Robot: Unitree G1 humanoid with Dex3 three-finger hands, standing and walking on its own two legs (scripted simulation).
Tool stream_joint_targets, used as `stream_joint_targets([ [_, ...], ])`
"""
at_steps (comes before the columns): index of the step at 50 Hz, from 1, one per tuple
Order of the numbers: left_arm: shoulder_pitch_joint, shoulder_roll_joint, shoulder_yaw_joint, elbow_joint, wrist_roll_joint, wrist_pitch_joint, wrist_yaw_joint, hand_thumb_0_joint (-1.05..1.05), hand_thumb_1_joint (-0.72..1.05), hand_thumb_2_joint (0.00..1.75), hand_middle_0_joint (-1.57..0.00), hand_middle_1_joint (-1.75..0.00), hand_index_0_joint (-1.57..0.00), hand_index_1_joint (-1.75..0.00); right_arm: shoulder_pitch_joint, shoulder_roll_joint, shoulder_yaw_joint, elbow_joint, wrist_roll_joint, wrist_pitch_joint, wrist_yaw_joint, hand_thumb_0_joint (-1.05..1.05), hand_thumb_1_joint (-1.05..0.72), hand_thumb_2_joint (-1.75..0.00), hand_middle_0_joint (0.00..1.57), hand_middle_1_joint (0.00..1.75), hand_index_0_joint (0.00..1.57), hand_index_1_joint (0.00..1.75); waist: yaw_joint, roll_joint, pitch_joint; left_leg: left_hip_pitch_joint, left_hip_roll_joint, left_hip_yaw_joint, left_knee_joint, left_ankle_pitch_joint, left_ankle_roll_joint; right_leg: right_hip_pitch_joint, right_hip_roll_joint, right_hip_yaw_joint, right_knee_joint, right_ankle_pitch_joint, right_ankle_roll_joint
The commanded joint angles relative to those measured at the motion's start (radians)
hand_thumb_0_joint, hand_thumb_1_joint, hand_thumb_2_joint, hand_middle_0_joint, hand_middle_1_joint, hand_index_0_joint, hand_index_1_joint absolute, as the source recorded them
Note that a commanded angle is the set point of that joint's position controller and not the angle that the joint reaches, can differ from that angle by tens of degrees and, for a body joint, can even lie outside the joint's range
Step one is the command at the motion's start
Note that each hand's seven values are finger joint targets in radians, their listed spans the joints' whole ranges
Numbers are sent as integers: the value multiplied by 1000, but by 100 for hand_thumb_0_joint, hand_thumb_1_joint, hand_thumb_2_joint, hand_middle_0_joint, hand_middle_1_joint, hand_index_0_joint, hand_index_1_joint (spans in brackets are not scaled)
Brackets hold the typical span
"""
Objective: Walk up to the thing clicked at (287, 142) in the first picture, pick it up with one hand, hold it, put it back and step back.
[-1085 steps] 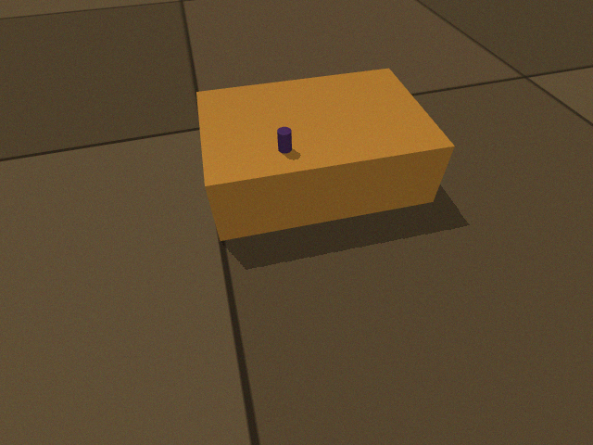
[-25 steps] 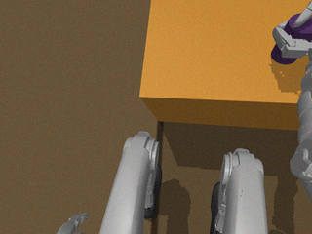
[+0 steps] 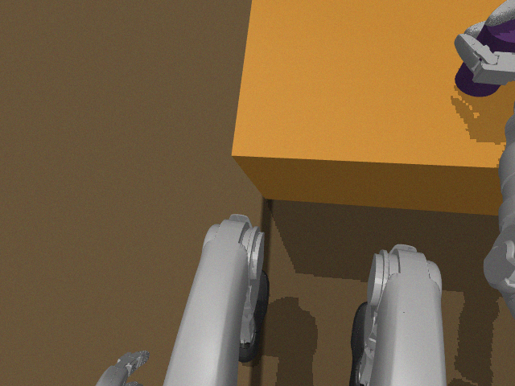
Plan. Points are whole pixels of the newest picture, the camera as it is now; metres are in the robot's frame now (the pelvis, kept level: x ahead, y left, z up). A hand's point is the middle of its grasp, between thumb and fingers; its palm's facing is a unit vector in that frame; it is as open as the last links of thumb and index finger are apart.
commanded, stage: open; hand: right
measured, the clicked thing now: (493, 55) +0.57 -0.19 -0.01
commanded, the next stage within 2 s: withdraw in 0.28 s
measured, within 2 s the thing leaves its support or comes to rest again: neither
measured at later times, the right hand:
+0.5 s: hand (494, 44) +0.57 -0.19 +0.01, palm faces +0.11 +0.99 -0.04, open 14.7 cm
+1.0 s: hand out of the picture +0.56 -0.30 +0.13, palm faces +0.18 +0.96 -0.23, open 17.2 cm
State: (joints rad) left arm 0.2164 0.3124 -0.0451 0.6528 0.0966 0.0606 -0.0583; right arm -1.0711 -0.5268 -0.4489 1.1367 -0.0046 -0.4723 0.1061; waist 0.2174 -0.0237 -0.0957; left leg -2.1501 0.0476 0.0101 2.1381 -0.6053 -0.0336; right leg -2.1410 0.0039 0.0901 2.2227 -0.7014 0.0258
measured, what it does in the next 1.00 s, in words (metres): rises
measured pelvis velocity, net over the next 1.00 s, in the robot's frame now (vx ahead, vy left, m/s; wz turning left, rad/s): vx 0.01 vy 0.00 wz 0.01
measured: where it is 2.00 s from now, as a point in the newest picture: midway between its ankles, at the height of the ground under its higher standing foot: (304, 350)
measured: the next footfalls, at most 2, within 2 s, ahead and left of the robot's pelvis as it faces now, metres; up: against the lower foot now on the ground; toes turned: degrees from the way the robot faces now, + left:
none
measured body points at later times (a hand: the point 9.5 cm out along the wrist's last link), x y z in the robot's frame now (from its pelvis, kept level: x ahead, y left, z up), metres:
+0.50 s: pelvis +0.00 +0.00 +0.00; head +0.24 -0.03 +0.38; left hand +0.03 +0.29 -0.11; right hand +0.56 -0.24 +0.02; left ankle +0.11 +0.14 -0.35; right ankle +0.08 -0.13 -0.35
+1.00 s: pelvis +0.01 +0.00 +0.11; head +0.23 -0.04 +0.50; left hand +0.07 +0.29 -0.01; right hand +0.54 -0.35 +0.14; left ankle +0.11 +0.14 -0.35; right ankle +0.08 -0.13 -0.35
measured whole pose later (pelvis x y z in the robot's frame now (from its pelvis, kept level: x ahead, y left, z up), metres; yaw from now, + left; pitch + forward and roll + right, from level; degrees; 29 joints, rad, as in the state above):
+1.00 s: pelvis +0.01 +0.00 +0.11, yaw +1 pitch +35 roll +4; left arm 0.23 0.31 -0.02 0.61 0.01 0.09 -0.03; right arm -1.04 -0.77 -0.48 1.15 -0.09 -0.20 0.21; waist 0.17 -0.01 -0.13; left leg -1.84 0.03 0.02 1.81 -0.58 -0.03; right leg -1.83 -0.03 0.07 1.89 -0.68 0.01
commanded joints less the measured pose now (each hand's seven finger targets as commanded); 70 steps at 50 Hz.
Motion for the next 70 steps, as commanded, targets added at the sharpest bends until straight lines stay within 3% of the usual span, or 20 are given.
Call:
stream_joint_targets([
  [1,222,216,76,-14,0,0,15,0,90,90,-21,-30,-21,-30,-406,-202,4,-206,-5,-57,-3,0,8,-52,96,73,95,73,32,-150,-702,473,-20,65,-212,139,60,361,1,-58,-268,143,-46],
  [11,221,215,77,-17,0,3,19,0,89,91,-21,-30,-20,-31,-431,-222,-10,-248,6,-60,-10,0,26,-24,53,36,52,36,21,-156,-748,494,-21,57,-213,162,62,387,0,-65,-261,168,-46],
  [20,214,238,93,5,5,2,19,0,89,90,-21,-30,-20,-30,-392,-172,13,-191,5,-61,-11,0,31,-20,23,20,22,20,35,-173,-652,409,-20,74,-203,120,65,381,2,-47,-282,129,-40],
  [27,225,246,104,-19,-7,15,27,0,88,90,-20,-29,-19,-30,-446,-351,-77,-363,6,-53,-9,0,43,-7,10,6,9,6,-20,-219,-872,568,-14,48,-224,184,65,487,0,-69,-300,206,-40],
  [30,225,241,109,-29,-20,21,34,0,88,90,-20,-29,-19,-30,-415,-353,-83,-385,10,-13,-1,0,44,-6,8,5,7,5,-26,-203,-900,632,-15,38,-267,200,62,528,-3,-77,-336,216,-42],
  [33,231,240,118,-30,-39,28,50,0,88,90,-20,-29,-19,-30,-450,-446,-121,-454,7,23,13,0,46,-5,8,5,7,5,-34,-212,-924,662,-17,34,-314,207,64,595,-7,-70,-390,236,-42],
  [38,212,188,87,1,-67,9,66,0,88,90,-20,-29,-20,-30,-274,-376,-97,-175,34,106,94,0,50,-4,7,5,7,4,-2,-73,-643,649,-31,34,-431,136,54,460,-13,-62,-445,150,-62],
  [40,227,214,99,8,-77,0,72,0,89,89,-21,-30,-20,-30,-343,-472,-129,-232,40,107,129,0,49,-4,8,4,7,4,-6,-95,-670,667,-26,28,-451,134,55,504,-14,-59,-472,159,-61],
  [44,207,204,101,-6,-81,-31,66,0,87,91,-21,-31,-21,-32,-281,-363,-76,-122,76,106,210,0,44,-5,7,4,8,4,23,-67,-579,639,-30,32,-466,166,57,510,-22,-45,-474,193,-66],
  [45,215,205,94,-40,-79,2,56,0,88,91,-22,-32,-21,-32,-171,-567,-89,31,-116,197,150,0,42,-9,5,6,6,6,-61,-100,-618,692,-39,27,-521,153,59,642,-22,-56,-573,212,-55],
  [46,218,206,97,-65,-81,22,46,0,87,91,-22,-32,-21,-32,-282,-509,-59,-104,-101,221,106,0,44,-8,5,6,6,6,-20,-146,-639,674,-41,37,-531,171,62,705,-32,-38,-593,235,-48],
  [47,220,206,101,-78,-85,30,39,0,87,91,-21,-32,-21,-32,-381,-467,-7,-225,-98,226,90,0,47,-7,5,6,6,6,-25,-196,-701,685,-40,37,-538,188,66,800,-36,-25,-620,265,-43],
  [50,224,208,97,-105,-90,51,25,0,87,92,-20,-31,-20,-31,-352,-607,-58,-295,-133,267,43,0,53,-6,4,6,5,6,-86,-260,-840,801,-44,39,-596,239,62,977,-36,-20,-680,373,-31],
  [52,224,219,102,-130,-91,59,23,0,88,91,-20,-31,-20,-31,-322,-758,-147,-393,-162,277,2,0,59,-2,3,5,5,5,-137,-308,-927,877,-42,31,-619,267,59,1068,-42,-21,-710,429,-24],
  [53,217,202,91,-147,-92,64,23,0,88,92,-20,-31,-19,-31,-301,-744,-140,-430,-164,281,-11,0,61,0,2,3,4,3,-138,-336,-945,897,-41,31,-635,272,60,1116,-46,-14,-735,445,-19],
  [56,204,156,72,-120,-92,74,38,0,90,90,-20,-30,-20,-30,-157,-614,-79,-242,-160,313,-65,0,53,-7,6,6,6,6,-96,-214,-707,937,-57,40,-750,255,55,1081,-54,-18,-810,391,-31],
  [58,213,147,71,-78,-87,71,46,0,90,90,-20,-29,-20,-30,-170,-588,-62,-192,-167,321,-101,0,52,-7,6,6,6,6,-82,-186,-586,964,-60,33,-816,244,53,1039,-48,-34,-852,338,-36],
  [61,209,163,79,-99,-90,61,53,0,90,90,-20,-29,-20,-30,-129,-530,-34,-178,-163,333,-125,0,54,-6,5,6,5,6,-82,-192,-609,1031,-62,36,-881,283,52,1157,-51,-30,-918,377,-30],
  [66,222,157,93,-79,-102,51,69,0,90,90,-20,-29,-20,-30,90,-359,48,-75,-122,373,-149,0,55,-5,5,5,5,5,-75,-111,-459,1133,-75,59,-1005,328,58,1225,-57,-19,-1037,425,-30],
  [70,216,150,102,-108,-120,53,77,0,90,90,-20,-29,-20,-30,271,-245,104,-176,-78,409,-156,0,55,-6,5,5,5,5,-113,-126,-442,1225,-78,71,-1088,363,65,1381,-62,-3,-1168,492,-17],
])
